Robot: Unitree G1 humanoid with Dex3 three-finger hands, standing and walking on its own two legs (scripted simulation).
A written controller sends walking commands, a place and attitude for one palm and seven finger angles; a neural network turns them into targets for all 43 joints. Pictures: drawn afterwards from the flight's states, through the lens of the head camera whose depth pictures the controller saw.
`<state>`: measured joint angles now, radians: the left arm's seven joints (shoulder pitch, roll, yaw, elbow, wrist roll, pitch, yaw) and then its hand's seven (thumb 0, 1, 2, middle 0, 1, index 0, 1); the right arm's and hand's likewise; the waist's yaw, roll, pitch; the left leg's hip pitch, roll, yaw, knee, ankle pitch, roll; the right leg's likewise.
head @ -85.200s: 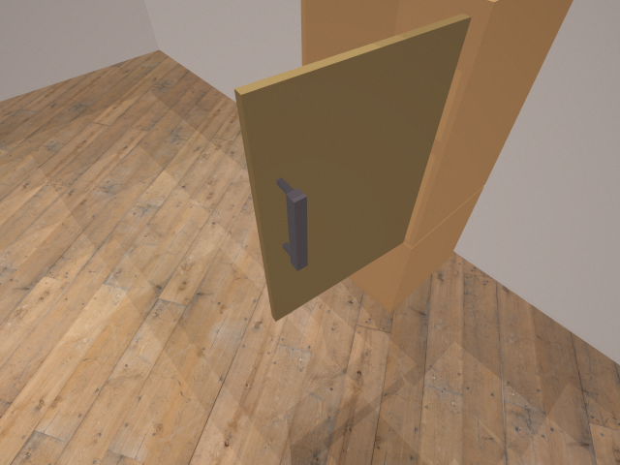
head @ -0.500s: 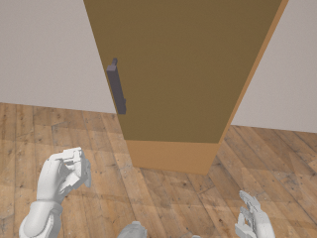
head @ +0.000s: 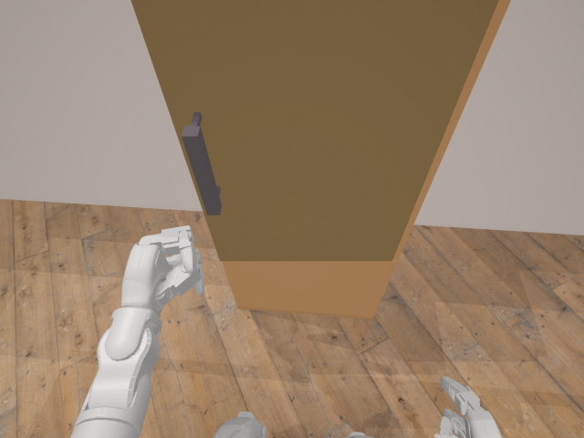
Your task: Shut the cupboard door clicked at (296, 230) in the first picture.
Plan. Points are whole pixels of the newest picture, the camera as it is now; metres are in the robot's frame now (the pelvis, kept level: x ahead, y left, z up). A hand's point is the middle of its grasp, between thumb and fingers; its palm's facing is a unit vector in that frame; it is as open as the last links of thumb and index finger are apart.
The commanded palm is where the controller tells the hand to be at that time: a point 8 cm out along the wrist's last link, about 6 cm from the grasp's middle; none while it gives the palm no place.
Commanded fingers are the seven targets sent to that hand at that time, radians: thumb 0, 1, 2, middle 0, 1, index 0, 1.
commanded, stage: bring the fist close to the handle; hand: left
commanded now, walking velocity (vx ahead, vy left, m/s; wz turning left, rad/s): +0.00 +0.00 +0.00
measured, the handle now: (206, 166) +0.51 +0.17 +0.06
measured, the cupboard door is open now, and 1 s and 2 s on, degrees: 5 5 0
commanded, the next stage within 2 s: push the door shut along its arc in 0.76 s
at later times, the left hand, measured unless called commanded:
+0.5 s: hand (223, 214) +0.40 +0.12 +0.08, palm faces +0.04 -1.00 -0.02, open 3.1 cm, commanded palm +0.37 +0.17 +0.07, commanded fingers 0.00 0.90 0.90 -1.30 -1.50 -1.30 -1.50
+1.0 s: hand (223, 220) +0.40 +0.12 +0.07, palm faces +0.00 -1.00 -0.02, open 3.1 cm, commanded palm +0.39 +0.18 +0.07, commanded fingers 0.00 0.90 0.90 -1.30 -1.50 -1.30 -1.50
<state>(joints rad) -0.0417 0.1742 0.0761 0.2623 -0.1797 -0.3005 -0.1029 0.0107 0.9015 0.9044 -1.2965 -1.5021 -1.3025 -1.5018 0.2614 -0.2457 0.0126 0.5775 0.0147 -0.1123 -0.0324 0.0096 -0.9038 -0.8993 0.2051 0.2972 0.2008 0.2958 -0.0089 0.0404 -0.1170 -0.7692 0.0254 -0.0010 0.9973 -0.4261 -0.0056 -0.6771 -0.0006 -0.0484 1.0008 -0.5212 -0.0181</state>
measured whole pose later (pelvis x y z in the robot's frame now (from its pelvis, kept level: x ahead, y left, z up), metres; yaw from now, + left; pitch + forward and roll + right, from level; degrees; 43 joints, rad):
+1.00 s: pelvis -0.01 +0.00 +0.00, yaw -1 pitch +13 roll -1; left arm -0.48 0.17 0.14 0.79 -0.13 -0.40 -0.05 0.01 0.90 0.90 -1.30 -1.50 -1.30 -1.50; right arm 0.28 -0.24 -0.01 0.63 0.01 -0.03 -0.01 0.01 -0.91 -0.90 0.20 0.30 0.20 0.30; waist -0.05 0.04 -0.13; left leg -0.81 0.03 0.01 0.97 -0.40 0.00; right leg -0.73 0.01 -0.03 0.98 -0.49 -0.01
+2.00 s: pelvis -0.05 +0.01 -0.04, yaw -1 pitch +21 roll -4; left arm -1.06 0.43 0.15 1.25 -0.13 -0.36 -0.25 0.01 0.90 0.90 -1.34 -1.50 -1.33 -1.50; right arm 0.35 -0.28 0.03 0.71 0.01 -0.13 -0.03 0.00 -0.91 -0.90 0.21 0.30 0.20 0.30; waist -0.16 0.04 -0.12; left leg -1.14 0.03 -0.05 1.16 -0.38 0.01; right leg -1.03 0.01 -0.09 1.14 -0.48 -0.01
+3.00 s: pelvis +0.02 +0.00 +0.00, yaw -1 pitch +16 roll -1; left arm -0.45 0.13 0.12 0.70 -0.13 -0.38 0.02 0.01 0.90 0.90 -1.30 -1.50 -1.30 -1.50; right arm 0.26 -0.24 -0.03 0.60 0.00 -0.01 0.01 0.00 -0.91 -0.90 0.20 0.30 0.20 0.30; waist -0.04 0.03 -0.14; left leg -0.81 0.03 -0.01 0.97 -0.44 -0.01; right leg -0.72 0.03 -0.03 0.96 -0.52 -0.02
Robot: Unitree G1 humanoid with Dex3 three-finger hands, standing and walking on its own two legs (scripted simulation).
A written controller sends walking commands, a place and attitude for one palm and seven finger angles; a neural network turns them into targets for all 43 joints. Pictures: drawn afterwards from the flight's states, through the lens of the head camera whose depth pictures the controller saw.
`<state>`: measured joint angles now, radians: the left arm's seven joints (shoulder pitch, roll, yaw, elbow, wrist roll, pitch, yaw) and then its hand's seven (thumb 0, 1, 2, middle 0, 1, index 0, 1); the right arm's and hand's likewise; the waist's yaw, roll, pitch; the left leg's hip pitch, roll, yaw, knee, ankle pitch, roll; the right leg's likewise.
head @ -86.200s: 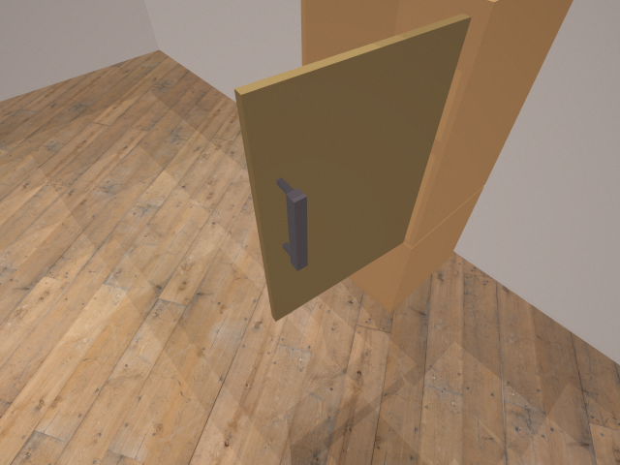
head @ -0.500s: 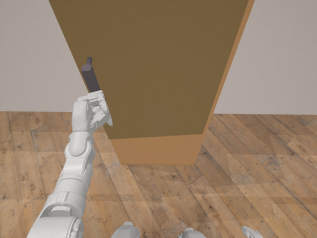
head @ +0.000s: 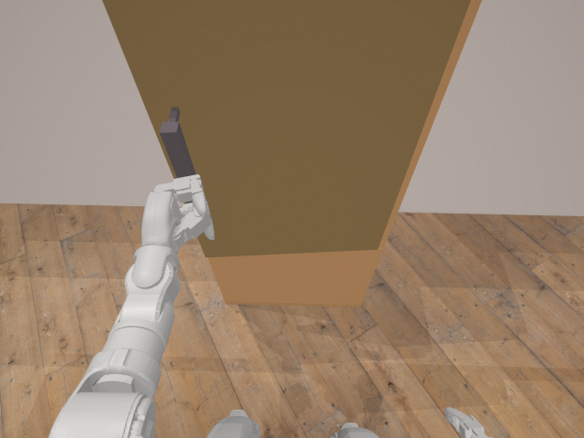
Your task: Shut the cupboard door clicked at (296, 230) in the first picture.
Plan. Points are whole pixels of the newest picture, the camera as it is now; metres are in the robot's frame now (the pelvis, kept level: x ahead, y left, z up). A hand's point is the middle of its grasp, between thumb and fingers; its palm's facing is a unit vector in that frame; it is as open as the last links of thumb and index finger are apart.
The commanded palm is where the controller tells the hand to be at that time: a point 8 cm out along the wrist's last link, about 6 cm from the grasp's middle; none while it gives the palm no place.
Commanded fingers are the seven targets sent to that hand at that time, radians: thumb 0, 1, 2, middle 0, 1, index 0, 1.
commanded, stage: push the door shut along its arc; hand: left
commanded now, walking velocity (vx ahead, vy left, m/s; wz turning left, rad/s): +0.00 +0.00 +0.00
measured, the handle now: (187, 163) +0.52 +0.18 +0.06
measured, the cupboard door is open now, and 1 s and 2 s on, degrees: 5 0 0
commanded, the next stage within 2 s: pull the fist back off the door in 0.88 s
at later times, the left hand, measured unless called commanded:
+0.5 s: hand (214, 178) +0.48 +0.13 +0.07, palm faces -0.10 -0.99 -0.04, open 3.1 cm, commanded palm +0.47 +0.16 +0.07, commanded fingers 0.00 0.90 0.90 -1.30 -1.50 -1.30 -1.50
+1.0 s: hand (210, 179) +0.47 +0.13 +0.07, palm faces -0.19 -0.98 -0.04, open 3.1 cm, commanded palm +0.51 +0.15 +0.07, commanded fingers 0.00 0.90 0.90 -1.30 -1.50 -1.30 -1.50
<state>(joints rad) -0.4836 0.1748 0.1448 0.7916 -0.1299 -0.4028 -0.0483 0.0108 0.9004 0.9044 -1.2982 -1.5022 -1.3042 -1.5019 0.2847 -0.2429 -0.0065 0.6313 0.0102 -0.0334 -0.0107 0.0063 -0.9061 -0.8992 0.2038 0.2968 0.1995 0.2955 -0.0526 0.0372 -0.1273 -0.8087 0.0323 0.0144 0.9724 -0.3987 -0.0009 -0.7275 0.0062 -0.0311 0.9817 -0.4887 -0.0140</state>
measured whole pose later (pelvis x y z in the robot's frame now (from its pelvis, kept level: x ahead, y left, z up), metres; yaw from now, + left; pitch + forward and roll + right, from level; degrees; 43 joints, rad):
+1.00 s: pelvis -0.04 +0.01 -0.04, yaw +0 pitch +21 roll -4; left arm -1.06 0.43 0.15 1.25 -0.13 -0.36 -0.25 0.01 0.90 0.90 -1.34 -1.50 -1.33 -1.50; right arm 0.35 -0.28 0.03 0.71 0.01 -0.13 -0.03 0.00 -0.91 -0.90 0.21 0.30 0.20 0.30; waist -0.16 0.04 -0.12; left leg -1.14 0.03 -0.05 1.16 -0.38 0.01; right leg -1.03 0.01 -0.09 1.14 -0.48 -0.01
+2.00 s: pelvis +0.03 -0.01 +0.00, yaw +0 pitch +16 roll -1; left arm -0.45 0.13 0.12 0.70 -0.13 -0.38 0.02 0.01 0.90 0.90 -1.30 -1.50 -1.30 -1.50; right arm 0.26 -0.24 -0.03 0.60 0.00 -0.01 0.01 0.00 -0.91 -0.90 0.20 0.30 0.20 0.30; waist -0.04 0.03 -0.14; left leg -0.81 0.03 -0.01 0.97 -0.44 -0.01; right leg -0.72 0.03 -0.03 0.96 -0.52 -0.02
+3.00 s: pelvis +0.03 +0.01 +0.06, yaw +0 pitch -3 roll +0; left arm 0.33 0.31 0.22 -0.23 -0.07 -0.04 0.08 0.01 0.90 0.90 -0.68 -0.83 -0.69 -0.83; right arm 0.19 -0.22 0.06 0.60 0.02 -0.06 -0.09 0.01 -0.90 -0.90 0.20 0.30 0.20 0.30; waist 0.06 0.07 -0.01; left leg -0.17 -0.01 0.01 0.46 -0.23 0.02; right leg -0.09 -0.01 -0.01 0.44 -0.30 0.01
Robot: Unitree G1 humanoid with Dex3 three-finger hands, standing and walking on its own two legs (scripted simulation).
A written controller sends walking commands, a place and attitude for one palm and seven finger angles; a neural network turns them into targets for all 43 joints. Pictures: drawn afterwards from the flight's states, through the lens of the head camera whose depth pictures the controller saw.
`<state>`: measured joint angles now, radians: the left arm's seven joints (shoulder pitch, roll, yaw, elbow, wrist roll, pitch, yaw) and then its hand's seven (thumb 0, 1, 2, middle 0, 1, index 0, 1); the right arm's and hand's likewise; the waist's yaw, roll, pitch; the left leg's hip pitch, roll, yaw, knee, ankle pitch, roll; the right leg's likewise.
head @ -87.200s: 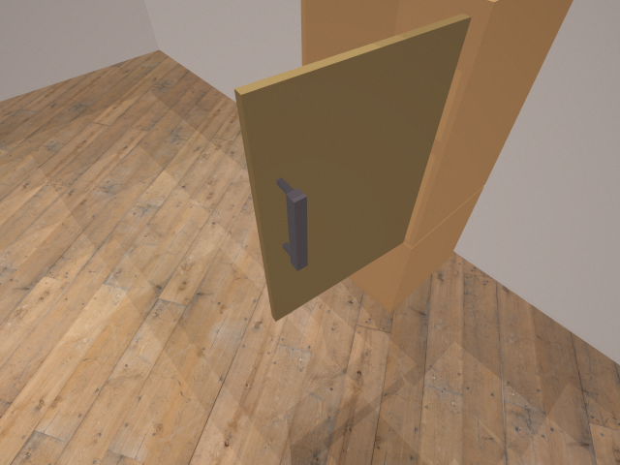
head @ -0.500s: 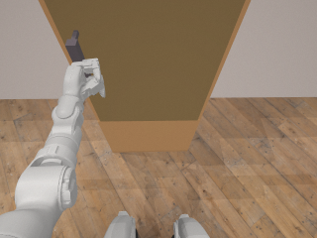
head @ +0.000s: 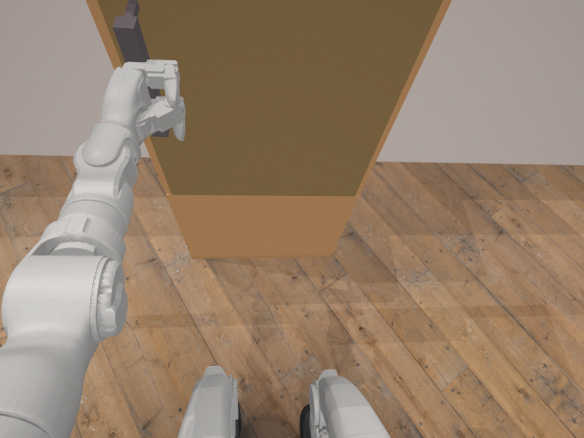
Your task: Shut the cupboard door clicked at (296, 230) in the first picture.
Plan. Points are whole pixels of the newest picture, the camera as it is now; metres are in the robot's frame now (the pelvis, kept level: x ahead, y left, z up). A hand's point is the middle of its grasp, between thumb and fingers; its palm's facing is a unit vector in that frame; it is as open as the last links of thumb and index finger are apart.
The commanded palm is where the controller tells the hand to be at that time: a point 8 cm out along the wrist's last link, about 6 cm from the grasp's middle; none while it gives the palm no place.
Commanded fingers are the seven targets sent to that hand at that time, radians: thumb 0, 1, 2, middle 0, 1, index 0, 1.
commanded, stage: pull the fist back off the door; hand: left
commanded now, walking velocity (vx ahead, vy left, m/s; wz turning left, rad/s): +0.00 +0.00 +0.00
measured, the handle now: (148, 75) +0.59 +0.17 +0.10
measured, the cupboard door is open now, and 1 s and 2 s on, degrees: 0 0 0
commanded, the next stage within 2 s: draw the hand back to the body in 0.86 s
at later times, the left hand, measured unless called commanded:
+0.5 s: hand (208, 102) +0.53 +0.08 +0.11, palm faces +0.03 -1.00 +0.00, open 3.1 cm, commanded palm +0.49 +0.13 +0.11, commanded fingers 0.00 0.90 0.90 -1.30 -1.50 -1.30 -1.50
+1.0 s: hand (193, 140) +0.48 +0.10 +0.10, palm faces +0.04 -1.00 +0.01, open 3.1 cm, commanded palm +0.45 +0.15 +0.11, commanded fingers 0.00 0.90 0.90 -1.30 -1.50 -1.30 -1.50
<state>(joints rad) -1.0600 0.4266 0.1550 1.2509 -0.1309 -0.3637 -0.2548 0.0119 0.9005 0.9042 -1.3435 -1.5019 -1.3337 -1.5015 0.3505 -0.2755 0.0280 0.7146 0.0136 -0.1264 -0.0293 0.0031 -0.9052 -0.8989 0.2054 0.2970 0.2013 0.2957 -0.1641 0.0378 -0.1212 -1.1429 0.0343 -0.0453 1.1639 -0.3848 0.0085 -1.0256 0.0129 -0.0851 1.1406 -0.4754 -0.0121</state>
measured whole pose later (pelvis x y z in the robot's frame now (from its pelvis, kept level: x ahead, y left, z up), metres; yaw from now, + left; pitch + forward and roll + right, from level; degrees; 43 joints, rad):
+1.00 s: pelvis +0.07 -0.02 +0.04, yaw -1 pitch +16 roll -1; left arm -0.45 0.13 0.12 0.70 -0.13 -0.38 0.02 0.01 0.90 0.90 -1.30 -1.50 -1.30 -1.50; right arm 0.26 -0.24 -0.03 0.60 0.00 -0.01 0.01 0.00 -0.91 -0.90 0.20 0.30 0.20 0.30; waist -0.04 0.03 -0.14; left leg -0.81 0.03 -0.01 0.97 -0.44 -0.01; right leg -0.72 0.03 -0.03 0.96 -0.52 -0.02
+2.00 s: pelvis +0.07 +0.00 +0.10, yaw -1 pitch -3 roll +0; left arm 0.33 0.31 0.22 -0.23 -0.07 -0.04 0.08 0.01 0.90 0.90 -0.68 -0.83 -0.69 -0.83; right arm 0.19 -0.22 0.06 0.60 0.02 -0.06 -0.09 0.01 -0.90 -0.90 0.20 0.30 0.20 0.30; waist 0.06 0.07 -0.01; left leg -0.17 -0.01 0.01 0.46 -0.23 0.02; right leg -0.09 -0.01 -0.01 0.44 -0.30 0.01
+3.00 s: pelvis +0.07 +0.01 +0.10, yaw -1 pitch +1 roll -1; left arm 0.56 0.40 0.37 -0.45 -0.07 -0.09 0.10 0.01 0.89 0.90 -0.21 -0.30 -0.22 -0.30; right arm 0.17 -0.25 -0.02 0.56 0.02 0.04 -0.10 0.01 -0.91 -0.90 0.20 0.30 0.20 0.30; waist 0.02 0.06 -0.01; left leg -0.27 -0.02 0.02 0.50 -0.23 0.03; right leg -0.18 -0.02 -0.01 0.46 -0.29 0.02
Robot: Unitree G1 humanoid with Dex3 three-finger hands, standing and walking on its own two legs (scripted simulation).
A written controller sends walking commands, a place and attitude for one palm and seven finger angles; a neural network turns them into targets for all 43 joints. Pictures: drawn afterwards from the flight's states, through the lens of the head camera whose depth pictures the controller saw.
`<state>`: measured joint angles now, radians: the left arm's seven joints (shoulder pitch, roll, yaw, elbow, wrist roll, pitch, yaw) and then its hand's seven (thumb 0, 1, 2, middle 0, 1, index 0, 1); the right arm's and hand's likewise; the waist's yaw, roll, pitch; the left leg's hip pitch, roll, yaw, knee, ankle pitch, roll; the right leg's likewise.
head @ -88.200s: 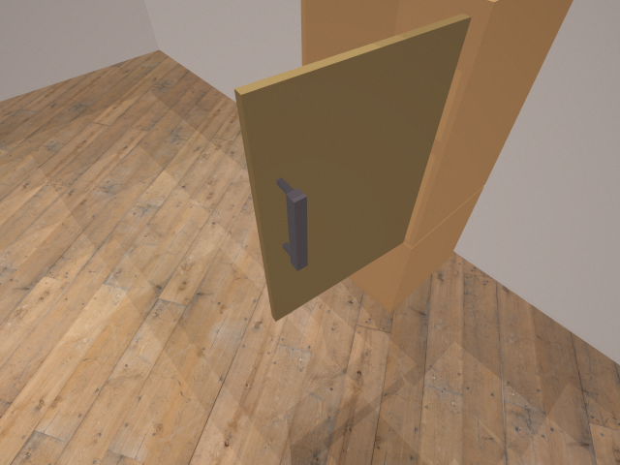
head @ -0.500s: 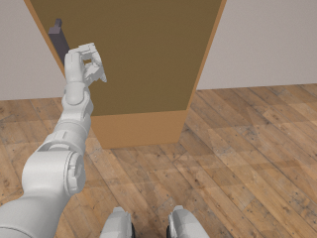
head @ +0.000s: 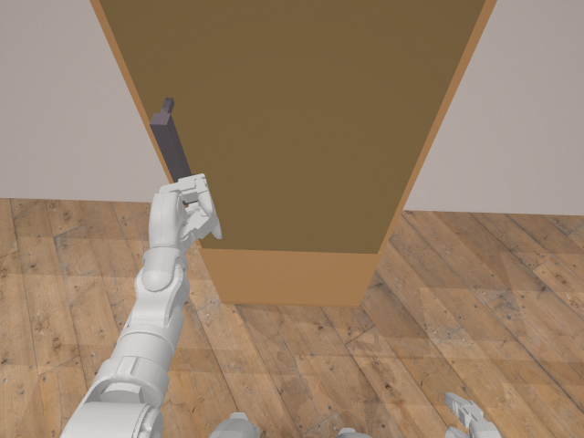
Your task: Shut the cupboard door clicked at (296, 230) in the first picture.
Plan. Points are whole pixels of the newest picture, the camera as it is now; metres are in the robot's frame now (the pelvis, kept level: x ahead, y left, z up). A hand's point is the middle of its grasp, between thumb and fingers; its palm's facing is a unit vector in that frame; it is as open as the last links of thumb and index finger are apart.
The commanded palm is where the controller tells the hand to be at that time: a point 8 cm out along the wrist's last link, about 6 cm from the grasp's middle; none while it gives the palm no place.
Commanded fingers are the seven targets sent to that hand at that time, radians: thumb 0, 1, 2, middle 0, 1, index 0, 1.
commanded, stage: draw the hand back to the body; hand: left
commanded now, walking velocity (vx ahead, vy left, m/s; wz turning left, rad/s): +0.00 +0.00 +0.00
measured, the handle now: (180, 155) +0.52 +0.19 +0.06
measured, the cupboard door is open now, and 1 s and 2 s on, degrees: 0 0 0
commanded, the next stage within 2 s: step back with the hand held close in 1.56 s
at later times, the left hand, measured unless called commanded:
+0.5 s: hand (143, 260) +0.29 +0.17 +0.13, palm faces +0.04 -1.00 -0.03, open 3.1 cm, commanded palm +0.26 +0.23 +0.14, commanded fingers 0.00 0.90 0.90 -1.11 -1.29 -1.11 -1.29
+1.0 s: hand out of the picture +0.22 +0.26 +0.19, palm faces +0.36 -0.87 -0.34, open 4.7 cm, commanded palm +0.17 +0.30 +0.21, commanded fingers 0.00 0.90 0.90 -0.42 -0.54 -0.42 -0.54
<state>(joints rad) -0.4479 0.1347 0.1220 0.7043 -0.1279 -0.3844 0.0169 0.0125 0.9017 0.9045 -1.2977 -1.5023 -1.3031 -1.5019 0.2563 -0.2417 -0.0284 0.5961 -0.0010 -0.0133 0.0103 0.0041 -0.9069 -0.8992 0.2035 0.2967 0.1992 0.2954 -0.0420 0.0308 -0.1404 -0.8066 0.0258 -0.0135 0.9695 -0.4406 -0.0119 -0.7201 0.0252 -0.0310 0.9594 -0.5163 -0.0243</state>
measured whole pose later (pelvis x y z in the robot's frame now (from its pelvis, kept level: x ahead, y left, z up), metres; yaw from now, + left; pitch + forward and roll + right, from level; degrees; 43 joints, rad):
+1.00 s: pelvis +0.00 +0.02 +0.06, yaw +0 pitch -3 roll +0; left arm 0.33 0.31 0.22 -0.23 -0.07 -0.04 0.08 0.01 0.90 0.90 -0.68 -0.83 -0.69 -0.83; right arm 0.19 -0.22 0.06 0.60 0.02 -0.06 -0.09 0.01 -0.90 -0.90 0.20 0.30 0.20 0.30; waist 0.06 0.07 -0.01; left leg -0.17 -0.01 0.01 0.46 -0.23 0.02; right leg -0.09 -0.01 -0.01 0.44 -0.30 0.01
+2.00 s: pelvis -0.01 +0.03 +0.06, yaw +0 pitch +1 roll -1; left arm 0.56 0.40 0.37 -0.45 -0.07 -0.09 0.10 0.01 0.89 0.90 -0.21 -0.30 -0.22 -0.30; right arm 0.17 -0.25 -0.02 0.56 0.02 0.04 -0.10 0.01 -0.91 -0.90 0.20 0.30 0.20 0.30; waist 0.02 0.06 -0.01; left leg -0.27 -0.02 0.02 0.50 -0.23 0.03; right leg -0.18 -0.02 -0.01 0.46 -0.29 0.02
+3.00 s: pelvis -0.20 +0.03 +0.05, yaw +0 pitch +1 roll -3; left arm 0.52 0.46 0.42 -0.58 -0.06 -0.26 0.12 0.01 0.89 0.90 -0.21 -0.30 -0.21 -0.30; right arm 0.15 -0.17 0.00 0.61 0.00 -0.09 -0.06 0.01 -0.90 -0.90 0.21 0.30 0.20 0.30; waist -0.02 0.00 0.01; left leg -0.51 0.08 0.05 0.54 -0.07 0.01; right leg -0.27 0.09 0.03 0.56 -0.31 -0.01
